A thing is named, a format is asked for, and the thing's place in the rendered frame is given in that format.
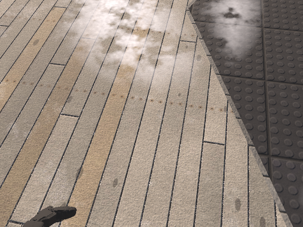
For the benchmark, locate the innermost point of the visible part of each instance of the left robot hand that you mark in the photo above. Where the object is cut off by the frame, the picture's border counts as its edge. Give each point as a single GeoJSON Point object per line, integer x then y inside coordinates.
{"type": "Point", "coordinates": [51, 215]}

